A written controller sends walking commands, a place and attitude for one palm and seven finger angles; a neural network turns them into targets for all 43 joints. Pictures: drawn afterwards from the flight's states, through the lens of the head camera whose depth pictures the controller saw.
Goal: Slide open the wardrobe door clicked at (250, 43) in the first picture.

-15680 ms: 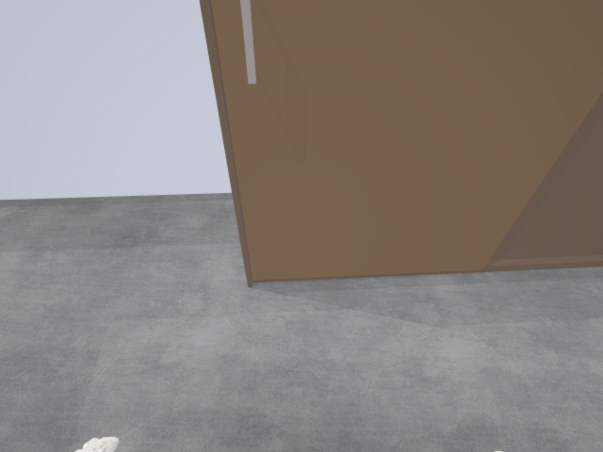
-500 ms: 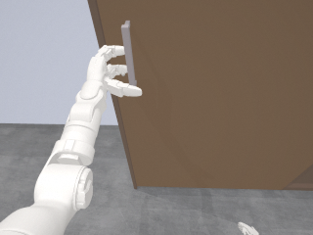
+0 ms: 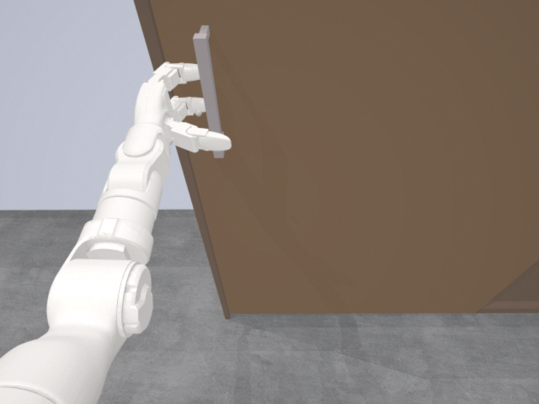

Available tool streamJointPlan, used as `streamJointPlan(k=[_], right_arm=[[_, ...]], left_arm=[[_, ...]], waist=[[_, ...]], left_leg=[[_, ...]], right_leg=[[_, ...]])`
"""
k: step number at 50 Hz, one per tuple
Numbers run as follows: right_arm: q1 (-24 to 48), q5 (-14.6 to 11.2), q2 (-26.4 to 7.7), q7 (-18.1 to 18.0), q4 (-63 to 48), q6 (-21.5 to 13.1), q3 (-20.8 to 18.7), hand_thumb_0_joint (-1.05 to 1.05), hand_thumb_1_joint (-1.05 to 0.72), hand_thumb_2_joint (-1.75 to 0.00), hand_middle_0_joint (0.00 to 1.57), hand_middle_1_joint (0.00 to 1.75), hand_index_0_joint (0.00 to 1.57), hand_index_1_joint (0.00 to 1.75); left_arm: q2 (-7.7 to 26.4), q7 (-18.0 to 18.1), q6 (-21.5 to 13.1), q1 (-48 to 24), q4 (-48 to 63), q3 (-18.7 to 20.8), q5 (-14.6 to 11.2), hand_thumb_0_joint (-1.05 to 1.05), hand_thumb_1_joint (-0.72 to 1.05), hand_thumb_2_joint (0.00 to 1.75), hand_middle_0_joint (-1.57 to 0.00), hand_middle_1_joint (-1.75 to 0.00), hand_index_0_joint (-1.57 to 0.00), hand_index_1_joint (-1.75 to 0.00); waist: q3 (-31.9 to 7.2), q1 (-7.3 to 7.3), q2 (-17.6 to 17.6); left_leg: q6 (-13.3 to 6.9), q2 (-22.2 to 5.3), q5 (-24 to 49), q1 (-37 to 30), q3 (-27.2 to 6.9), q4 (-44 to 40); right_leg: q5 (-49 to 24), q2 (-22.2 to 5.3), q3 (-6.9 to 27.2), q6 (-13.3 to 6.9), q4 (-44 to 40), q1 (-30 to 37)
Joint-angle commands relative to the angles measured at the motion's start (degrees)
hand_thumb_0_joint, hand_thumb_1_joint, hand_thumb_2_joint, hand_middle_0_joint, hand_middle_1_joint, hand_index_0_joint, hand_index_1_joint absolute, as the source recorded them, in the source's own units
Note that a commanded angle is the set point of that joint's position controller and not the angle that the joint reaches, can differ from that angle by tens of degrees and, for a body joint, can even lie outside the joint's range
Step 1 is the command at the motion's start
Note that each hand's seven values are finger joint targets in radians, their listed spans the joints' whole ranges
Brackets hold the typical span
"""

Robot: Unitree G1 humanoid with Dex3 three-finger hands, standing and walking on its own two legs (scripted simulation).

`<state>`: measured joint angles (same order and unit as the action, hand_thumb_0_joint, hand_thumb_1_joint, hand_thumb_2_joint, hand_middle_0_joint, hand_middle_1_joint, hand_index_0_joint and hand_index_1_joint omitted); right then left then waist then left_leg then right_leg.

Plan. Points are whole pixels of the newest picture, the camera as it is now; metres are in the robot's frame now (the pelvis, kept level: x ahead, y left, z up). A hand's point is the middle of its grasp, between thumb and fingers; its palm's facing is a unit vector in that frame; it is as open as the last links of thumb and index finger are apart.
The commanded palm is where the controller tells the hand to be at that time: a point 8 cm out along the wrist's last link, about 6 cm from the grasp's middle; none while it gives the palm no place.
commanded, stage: slide the fingers in behind the handle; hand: left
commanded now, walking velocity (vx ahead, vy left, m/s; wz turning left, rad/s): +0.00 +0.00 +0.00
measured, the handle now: (212, 98) +0.52 +0.09 +0.20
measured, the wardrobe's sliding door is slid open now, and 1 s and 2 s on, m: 0.00 0.00 0.00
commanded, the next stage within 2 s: grip the handle and tug to test in 1.86 s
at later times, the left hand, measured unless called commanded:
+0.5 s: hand (197, 116) +0.46 +0.11 +0.20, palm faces -0.02 -1.00 +0.02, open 13.9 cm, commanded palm +0.44 +0.16 +0.20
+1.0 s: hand (221, 115) +0.46 +0.07 +0.20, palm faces -0.03 -1.00 +0.02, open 13.9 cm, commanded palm +0.44 +0.13 +0.20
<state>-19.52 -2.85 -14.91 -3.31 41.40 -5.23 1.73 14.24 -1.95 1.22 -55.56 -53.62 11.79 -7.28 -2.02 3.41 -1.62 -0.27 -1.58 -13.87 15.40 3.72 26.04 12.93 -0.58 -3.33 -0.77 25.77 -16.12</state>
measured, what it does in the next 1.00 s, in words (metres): stands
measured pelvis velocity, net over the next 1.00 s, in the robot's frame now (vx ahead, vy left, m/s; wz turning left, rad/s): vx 0.00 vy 0.00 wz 0.00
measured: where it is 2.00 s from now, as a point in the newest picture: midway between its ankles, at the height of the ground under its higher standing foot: outside the picture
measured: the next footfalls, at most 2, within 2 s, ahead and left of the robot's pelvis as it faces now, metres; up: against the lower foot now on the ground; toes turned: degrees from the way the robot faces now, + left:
none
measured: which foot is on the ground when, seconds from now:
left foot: down 0.00-1.00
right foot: down 0.00-1.00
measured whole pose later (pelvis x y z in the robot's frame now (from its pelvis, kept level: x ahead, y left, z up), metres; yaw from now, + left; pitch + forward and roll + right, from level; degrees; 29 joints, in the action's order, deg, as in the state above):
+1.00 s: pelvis +0.00 +0.00 +0.00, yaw +0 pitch +3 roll +0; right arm -16.5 -2.4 -13.4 -2.6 40.4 -3.8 2.2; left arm 8.2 2.9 4.9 -53.4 -47.4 8.7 -7.5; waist -2.6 2.5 -1.7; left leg -0.3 -1.4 -14.1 14.3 3.8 25.7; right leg 13.3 -0.7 -3.1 -0.6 25.8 -15.2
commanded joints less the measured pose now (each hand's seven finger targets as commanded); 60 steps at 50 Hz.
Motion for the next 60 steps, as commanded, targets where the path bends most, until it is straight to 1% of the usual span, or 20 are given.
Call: streamJointPlan(k=[1, 5, 9, 12, 15, 20, 23, 26, 28, 32, 36, 40, 41, 42, 45, 47, 52, 57, 58, 60], right_arm=[[-0.72, 0.04, -7.19, -0.77, -5.61, -2.51, -2.86, 0.0, -0.9, -0.9, 0.2, 0.3, 0.2, 0.3], [-0.89, -0.09, -6.99, -0.49, -5.48, -3.0, -2.81, 0.0, -0.9, -0.9, 0.2, 0.3, 0.2, 0.3], [-0.9, -0.07, -7.17, -0.24, -5.93, -3.32, -2.84, 0.0, -0.9, -0.9, 0.2, 0.3, 0.2, 0.3], [-0.16, -0.15, -7.03, -0.07, -6.74, -3.58, -2.87, 0.0, -0.9, -0.9, 0.2, 0.3, 0.2, 0.3], [0.03, -0.36, -7.2, -0.22, -6.68, -3.34, -2.8, 0.0, -0.9, -0.9, 0.2, 0.3, 0.2, 0.3], [1.24, -0.3, -6.54, -0.07, -7.36, -3.77, -2.88, 0.0, -0.9, -0.9, 0.2, 0.3, 0.2, 0.3], [2.06, -0.41, -6.45, 0.09, -7.68, -3.56, -2.94, 0.0, -0.9, -0.9, 0.2, 0.3, 0.2, 0.3], [2.18, -0.35, -6.55, -0.04, -6.98, -2.81, -2.82, 0.0, -0.9, -0.9, 0.2, 0.3, 0.2, 0.3], [3.22, -0.46, -6.25, -0.18, -7.34, -2.55, -2.52, 0.0, -0.9, -0.9, 0.2, 0.3, 0.2, 0.3], [3.65, -0.07, -5.82, -0.23, -7.38, -2.35, -2.52, 0.0, -0.9, -0.9, 0.2, 0.3, 0.2, 0.3], [3.42, 0.03, -5.96, -0.21, -7.17, -1.72, -2.53, 0.0, -0.9, -0.9, 0.2, 0.3, 0.2, 0.3], [4.06, -0.1, -5.32, -0.1, -7.4, -1.45, -2.38, 0.0, -0.9, -0.9, 0.2, 0.3, 0.2, 0.3], [3.85, 0.06, -5.46, -0.15, -7.58, -1.3, -2.54, 0.0, -0.9, -0.9, 0.2, 0.3, 0.2, 0.3], [4.11, 0.09, -5.57, -0.18, -7.7, -1.38, -2.55, 0.0, -0.9, -0.9, 0.2, 0.3, 0.2, 0.3], [4.11, 0.15, -5.26, -0.04, -7.51, -1.22, -2.36, 0.0, -0.9, -0.9, 0.2, 0.3, 0.2, 0.3], [3.92, 0.39, -5.53, -0.1, -7.51, -0.87, -2.44, 0.0, -0.9, -0.9, 0.2, 0.3, 0.2, 0.3], [4.57, 0.21, -5.02, 0.21, -8.2, -0.91, -2.54, 0.0, -0.9, -0.9, 0.2, 0.3, 0.2, 0.3], [4.51, 0.24, -5.19, 0.05, -7.93, -0.73, -2.64, 0.0, -0.9, -0.9, 0.2, 0.3, 0.2, 0.3], [4.84, 0.19, -5.03, 0.13, -8.12, -0.8, -2.7, 0.0, -0.9, -0.9, 0.2, 0.3, 0.2, 0.3], [4.72, 0.24, -5.02, 0.06, -7.65, -0.73, -2.61, 0.0, -0.9, -0.9, 0.2, 0.3, 0.2, 0.3]], left_arm=[[12.51, 0.24, -4.32, -33.28, 10.14, 2.76, -0.07, 0.0, -0.5, 0.3, -0.3, -1.2, -0.3, -1.2], [11.4, -0.15, -4.91, -34.76, 9.77, 1.59, 0.32, 0.0, -0.5, 0.3, -0.3, -1.2, -0.3, -1.2], [11.35, -0.43, -5.66, -32.43, 10.31, 2.04, -0.34, 0.0, -0.5, 0.3, -0.3, -1.2, -0.3, -1.2], [10.5, -0.4, -6.2, -31.61, 13.7, 1.29, -0.16, 0.0, -0.5, 0.3, -0.3, -1.2, -0.3, -1.2], [11.81, -0.29, -4.86, -29.76, 11.86, 2.6, -0.36, 0.0, -0.5, 0.3, -0.3, -1.2, -0.3, -1.2], [8.22, -0.07, -4.9, -30.78, 19.56, -0.08, -0.83, 0.0, -0.5, 0.3, -0.3, -1.2, -0.3, -1.2], [7.35, 0.22, -3.91, -28.34, 21.79, -0.4, -1.11, 0.0, -0.5, 0.3, -0.3, -1.2, -0.3, -1.2], [6.46, 0.94, -1.29, -26.22, 17.9, -0.84, -0.96, 0.0, -0.5, 0.3, -0.3, -1.2, -0.3, -1.2], [5.46, 1.51, -0.37, -29.11, 19.55, -1.89, -0.76, 0.0, -0.5, 0.3, -0.3, -1.2, -0.3, -1.2], [5.97, 2.86, -0.97, -29.56, 21.51, -0.85, -0.87, 0.0, -0.5, 0.3, -0.3, -1.2, -0.3, -1.2], [5.31, 3.18, -0.55, -26.83, 18.17, -1.2, -0.5, 0.0, -0.5, 0.3, -0.3, -1.2, -0.3, -1.2], [1.92, 3.57, -0.07, -30.86, 20.16, -4.13, -0.24, 0.0, -0.5, 0.3, -0.3, -1.2, -0.3, -1.2], [1.75, 3.88, -0.12, -29.88, 19.94, -3.81, -0.64, 0.0, -0.5, 0.3, -0.3, -1.2, -0.3, -1.2], [3.65, 4.12, -0.14, -29.52, 20.48, -1.85, -0.86, 0.0, -0.5, 0.3, -0.3, -1.2, -0.3, -1.2], [2.02, 4.42, -0.04, -29.75, 19.97, -3.13, -0.52, 0.0, -0.5, 0.3, -0.3, -1.2, -0.3, -1.2], [5.23, 5.1, -0.26, -28.34, 19.45, -0.29, -0.07, 0.0, -0.5, 0.3, -0.3, -1.2, -0.3, -1.2], [1.59, 5.01, -0.69, -27.79, 22.75, -3.6, 0.28, 0.0, -0.5, 0.3, -0.3, -1.2, -0.3, -1.2], [2.18, 5.15, 0.57, -26.58, 22.9, -2.34, -0.47, 0.0, -0.5, 0.3, -0.3, -1.2, -0.3, -1.2], [1.19, 5.18, 0.5, -27.68, 25.27, -3.51, -0.36, 0.0, -0.5, 0.3, -0.3, -1.2, -0.3, -1.2], [1.01, 5.42, 1.25, -26.54, 23.39, -3.28, -0.55, 0.0, -0.5, 0.3, -0.3, -1.2, -0.3, -1.2]], waist=[[-17.09, 0.7, 5.36], [-17.85, 1.02, 1.77], [-18.27, 0.55, 4.48], [-19.3, -0.11, 1.83], [-17.09, -0.02, 5.17], [-20.99, -0.35, 0.84], [-21.32, -0.92, 2.17], [-16.35, -0.64, 5.11], [-15.77, -0.24, 2.46], [-19.23, -0.63, 2.96], [-17.52, -0.77, 5.74], [-18.38, -0.13, 2.12], [-18.67, -0.3, 4.63], [-19.87, -0.86, 4.63], [-18.57, -0.55, 5.08], [-19.21, -1.26, 5.59], [-20.08, -1.32, 3.22], [-19.55, -1.53, 6.22], [-20.59, -1.4, 3.62], [-19.14, -1.13, 6.33]], left_leg=[[-2.26, 1.25, 11.5, -6.1, -2.48, -1.47], [-2.08, 1.4, 10.67, -6.53, -2.43, -1.08], [-2.06, 1.15, 10.9, -6.28, -2.6, -1.31], [-1.94, 1.02, 12.37, -7.67, -2.6, -1.3], [-2.09, 0.89, 10.18, -5.77, -2.34, -1.72], [-1.74, 0.77, 14.39, -9.99, -2.42, -1.04], [-1.62, 0.62, 16.3, -10.33, -2.54, -1.19], [-1.73, 0.66, 13.47, -7.95, -2.69, -1.67], [-1.79, 0.93, 12.39, -8.01, -2.54, -1.68], [-1.74, 0.89, 14.63, -9.76, -2.72, -1.29], [-1.79, 0.87, 14.49, -8.43, -2.64, -1.45], [-1.51, 0.95, 15.42, -10.11, -2.7, -0.98], [-1.64, 0.96, 15.95, -9.97, -2.97, -1.05], [-1.71, 0.93, 16.33, -10.04, -2.73, -1.07], [-1.72, 1.06, 15.7, -9.12, -2.49, -1.15], [-1.87, 1.11, 15.93, -8.55, -2.28, -1.43], [-1.81, 1.18, 17.15, -9.48, -1.89, -1.43], [-1.97, 1.2, 16.65, -8.99, -2.03, -1.82], [-1.89, 1.32, 17.31, -9.9, -1.77, -1.56], [-2.02, 1.37, 16.07, -8.97, -1.74, -1.64]], right_leg=[[-15.17, 0.84, 1.56, -0.12, -2.72, 5.83], [-14.08, 0.97, 1.81, -0.3, -2.34, 4.01], [-14.36, 1.18, 1.54, -0.3, -2.12, 4.91], [-14.97, 1.15, 1.41, -0.54, -1.69, 4.99], [-13.44, 1.22, 1.55, -0.23, -2.41, 4.89], [-16.54, 1.34, 1.4, -0.6, -1.64, 5.35], [-18.14, 1.42, 1.11, -0.59, -1.34, 6.41], [-15.29, 1.27, 0.66, -0.41, -2.4, 5.41], [-14.53, 1.18, 1.14, -0.35, -2.49, 4.06], [-16.33, 1.09, 1.24, -0.44, -1.98, 5.68], [-16.48, 0.97, 1.08, -0.36, -2.2, 6.35], [-17.18, 1.08, 1.17, -0.55, -1.74, 4.75], [-17.35, 1.04, 0.83, -0.46, -1.78, 5.92], [-18.34, 1.09, 1.17, -0.43, -1.67, 6.42], [-18.33, 1.11, 1.14, -0.36, -1.72, 6.24], [-18.93, 0.92, 1.34, -0.29, -1.83, 7.69], [-20.28, 1.0, 1.28, -0.51, -1.73, 8.41], [-20.37, 1.12, 1.16, -0.34, -2.19, 9.11], [-21.0, 1.11, 1.43, -0.43, -2.03, 9.0], [-20.35, 1.2, 1.27, -0.2, -2.48, 8.76]])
